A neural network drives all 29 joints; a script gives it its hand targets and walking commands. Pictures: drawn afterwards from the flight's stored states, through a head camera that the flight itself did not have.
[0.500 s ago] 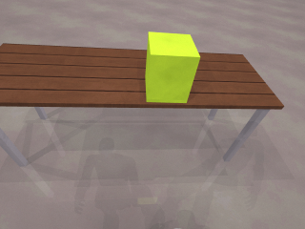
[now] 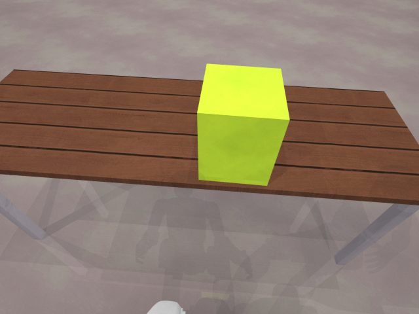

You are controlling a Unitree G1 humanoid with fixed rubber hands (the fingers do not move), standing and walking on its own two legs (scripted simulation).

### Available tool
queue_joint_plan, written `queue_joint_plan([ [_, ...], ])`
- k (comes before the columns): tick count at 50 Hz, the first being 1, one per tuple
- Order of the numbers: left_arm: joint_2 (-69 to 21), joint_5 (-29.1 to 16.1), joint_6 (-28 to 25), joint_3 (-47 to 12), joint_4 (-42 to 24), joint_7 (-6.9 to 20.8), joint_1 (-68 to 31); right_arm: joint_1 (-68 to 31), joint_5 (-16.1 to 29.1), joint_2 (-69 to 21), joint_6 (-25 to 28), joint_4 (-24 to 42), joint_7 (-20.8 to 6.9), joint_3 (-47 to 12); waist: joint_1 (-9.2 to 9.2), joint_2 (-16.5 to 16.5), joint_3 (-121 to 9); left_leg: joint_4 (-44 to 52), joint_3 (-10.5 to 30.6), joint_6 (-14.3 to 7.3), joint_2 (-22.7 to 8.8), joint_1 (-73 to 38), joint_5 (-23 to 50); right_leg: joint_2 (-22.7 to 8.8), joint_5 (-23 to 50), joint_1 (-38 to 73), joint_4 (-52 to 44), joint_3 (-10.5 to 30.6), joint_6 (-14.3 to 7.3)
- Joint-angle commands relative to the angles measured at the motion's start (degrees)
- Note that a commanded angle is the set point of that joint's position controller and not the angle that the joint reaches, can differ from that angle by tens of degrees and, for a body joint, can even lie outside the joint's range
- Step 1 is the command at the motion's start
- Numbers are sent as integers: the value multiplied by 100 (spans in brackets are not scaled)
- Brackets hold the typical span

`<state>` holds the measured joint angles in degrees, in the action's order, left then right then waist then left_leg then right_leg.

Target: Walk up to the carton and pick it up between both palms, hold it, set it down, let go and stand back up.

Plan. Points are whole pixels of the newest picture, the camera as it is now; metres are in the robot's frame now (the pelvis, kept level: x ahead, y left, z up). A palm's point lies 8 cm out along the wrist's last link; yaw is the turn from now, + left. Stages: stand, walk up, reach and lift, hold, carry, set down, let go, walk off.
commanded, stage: walk up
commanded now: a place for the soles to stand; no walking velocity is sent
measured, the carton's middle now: (237, 126) +0.60 -0.04 +0.00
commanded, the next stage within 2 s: none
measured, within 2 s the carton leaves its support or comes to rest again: neither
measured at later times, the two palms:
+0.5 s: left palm (118, 276) +0.21 +0.22 -0.12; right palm out of the picture +0.17 -0.32 -0.08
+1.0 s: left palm (138, 263) +0.24 +0.18 -0.11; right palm (384, 281) +0.25 -0.37 -0.12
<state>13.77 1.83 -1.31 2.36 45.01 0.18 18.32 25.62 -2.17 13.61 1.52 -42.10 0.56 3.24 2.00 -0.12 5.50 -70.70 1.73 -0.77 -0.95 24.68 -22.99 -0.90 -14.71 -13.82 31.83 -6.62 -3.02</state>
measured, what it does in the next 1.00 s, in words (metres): walks ahead: left foot, then right foot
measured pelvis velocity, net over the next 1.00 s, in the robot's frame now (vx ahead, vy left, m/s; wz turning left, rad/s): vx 0.16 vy -0.10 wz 0.04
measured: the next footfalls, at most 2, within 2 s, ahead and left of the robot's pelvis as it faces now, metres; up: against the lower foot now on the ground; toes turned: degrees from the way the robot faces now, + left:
left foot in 0.24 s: +0.20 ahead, +0.10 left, +0.00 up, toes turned +5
right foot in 0.60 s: +0.25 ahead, -0.21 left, +0.00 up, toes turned +8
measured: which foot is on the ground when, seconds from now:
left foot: up 0.00-0.22, down 0.24-0.62, up 0.64-0.94, down 0.96-1.00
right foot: down 0.00-0.24, up 0.26-0.58, down 0.60-1.00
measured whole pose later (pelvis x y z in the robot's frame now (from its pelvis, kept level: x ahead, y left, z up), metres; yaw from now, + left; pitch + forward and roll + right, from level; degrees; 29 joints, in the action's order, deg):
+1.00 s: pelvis +0.16 -0.10 -0.01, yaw +2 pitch -2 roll +1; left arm 17.4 1.0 2.3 1.3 38.6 -0.5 16.5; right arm 18.8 -1.3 16.3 -2.2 -40.7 0.1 2.0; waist 0.9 -1.3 4.2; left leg -35.3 -0.8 0.1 0.8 13.8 -18.8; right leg -3.1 -12.1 -23.0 36.7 -1.6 0.1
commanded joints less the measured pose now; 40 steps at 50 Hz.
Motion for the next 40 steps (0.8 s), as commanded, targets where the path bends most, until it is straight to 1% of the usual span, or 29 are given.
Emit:
queue_joint_plan([
  [1,793,16,-106,218,-219,16,302,503,38,272,55,457,-70,120,-180,-482,179,968,-35,117,-170,110,389,-1265,1080,-374,-1569,1045,-991],
  [6,964,17,-37,207,-250,105,611,-369,15,207,128,833,16,109,132,-839,75,3167,-522,36,-61,-375,905,-1078,1138,-68,-1184,809,-895],
  [7,1029,3,8,216,-271,127,603,-312,-26,248,142,826,66,144,80,-826,-49,3422,-566,-19,-50,-714,1129,-1101,1149,-121,-892,777,-886],
  [8,1023,-14,46,183,-300,146,623,-110,-62,340,150,752,122,201,-22,-555,-239,3705,-688,-67,65,-1221,1460,-1044,983,-276,-583,766,-803],
  [10,947,-20,103,95,-410,190,569,401,-131,575,155,668,242,316,-309,-160,-529,3976,-652,-226,132,-2284,1573,-790,302,-828,162,544,-443],
  [11,850,19,114,5,-498,215,613,793,-179,807,161,609,306,367,-538,206,-707,4128,106,-438,-449,-2950,1178,-553,224,-1333,1254,280,-214],
  [12,487,65,137,-96,-696,241,858,1119,-296,1373,171,682,362,476,-734,1448,-935,4914,2840,-1186,-2367,-3299,400,93,-1715,-2274,3223,-71,195],
  [13,920,193,345,83,-684,192,759,1091,-166,1574,63,578,435,562,-731,855,-546,5377,3953,-1907,-2978,-2705,-294,-34,-2287,-2561,4048,381,264],
  [14,1023,258,478,125,-689,190,537,760,-135,1429,38,596,497,523,-612,643,-31,5560,3838,-1971,-2953,-2116,-826,-280,-1959,-2681,4464,627,289],
  [15,1017,252,502,149,-785,182,228,521,-119,1207,70,606,489,436,-572,432,375,5539,3172,-1815,-2578,-1738,-295,-358,-1529,-2747,4602,824,344],
  [16,939,202,481,149,-756,194,313,335,-168,1005,118,640,474,336,-422,147,464,5382,2336,-1503,-2172,-1677,598,-361,-1128,-2649,4421,920,401],
  [17,885,139,436,142,-677,223,444,116,-167,859,168,659,433,252,-261,88,366,5304,1586,-1217,-1791,-1528,1355,-403,-751,-2335,4043,1021,445],
  [18,783,103,390,137,-684,262,569,62,-103,850,207,622,372,215,-210,223,234,5295,1044,-1036,-1480,-1370,1786,-348,-531,-2010,3825,941,470],
  [19,653,94,367,110,-664,311,661,0,-69,958,236,557,329,232,-139,570,107,5318,783,-1013,-1328,-1212,1949,-290,-350,-1792,3722,800,500],
  [20,599,47,354,84,-628,339,870,-276,-67,1008,248,616,317,220,-83,584,-77,5195,513,-1088,-1263,-1255,2392,-242,-245,-1603,3610,740,566],
  [22,365,-125,293,-12,-627,320,795,-565,19,952,258,689,233,134,-11,1127,-162,4903,-167,-1015,-945,-914,3418,-256,-35,-1157,2514,585,584],
  [23,314,-178,238,-41,-703,291,607,-563,68,922,253,726,184,85,-74,1353,-116,4778,-352,-961,-814,-674,3829,-247,123,-842,1903,489,566],
  [24,351,-166,195,-51,-752,252,390,-451,101,952,230,721,140,69,-204,1475,-126,4602,-377,-934,-769,-775,4137,-203,278,-714,1466,418,569],
  [26,484,-48,161,0,-749,177,332,-217,99,1148,126,691,67,111,-312,1388,-454,4125,-221,-915,-880,-1070,3871,-40,539,-407,866,238,550],
  [28,699,-7,109,124,-625,91,727,-532,160,1264,-16,791,26,89,-35,885,-704,3527,-102,-663,-889,-515,2570,35,1455,776,-128,210,435],
  [29,962,7,79,215,-618,47,760,-440,157,1134,-53,854,12,42,1,354,-674,3213,-88,-477,-754,-250,1728,40,1623,1050,-352,332,393],
  [30,1212,22,53,280,-679,15,693,-108,177,898,-78,849,0,-51,-35,-328,-734,2620,-248,-265,-506,83,779,-421,1838,1259,-381,861,257],
  [31,1453,5,29,284,-943,-12,523,374,185,469,-140,927,9,-208,-188,-1333,-893,1709,-358,103,-124,174,-1368,-1753,2154,922,-669,2489,-217],
  [32,1698,-214,128,355,-947,-35,398,496,174,610,-319,817,138,-159,-130,-1281,-911,1086,-56,179,-215,-264,-1710,-2107,1425,81,-968,2864,-992],
  [33,1674,-263,165,374,-1047,-75,46,138,128,890,-421,772,179,-78,-93,-1318,-553,786,12,207,-220,-78,-1549,-2066,660,-354,-1352,3080,-1156],
  [34,1450,-229,175,283,-1022,-86,-62,-243,112,1054,-431,777,194,0,-23,-1190,-236,657,168,205,-216,55,-1282,-1734,696,-552,-1386,2753,-1054],
  [36,1189,-106,199,168,-1013,-114,-113,-77,162,999,-409,607,171,-15,-144,-1063,-276,977,228,213,-289,-126,-994,-1356,724,-640,-1157,2059,-814],
  [38,1134,-55,214,161,-1032,-114,-251,50,138,946,-383,515,111,-16,-191,-969,-357,1307,51,270,-164,-181,-830,-1214,157,-503,-1099,1917,-758],
  [40,1060,-31,183,143,-1019,-130,-49,-140,87,921,-385,547,78,-12,-63,-896,-491,1791,24,331,-129,-108,-828,-1255,-357,-178,-1161,2132,-755],
])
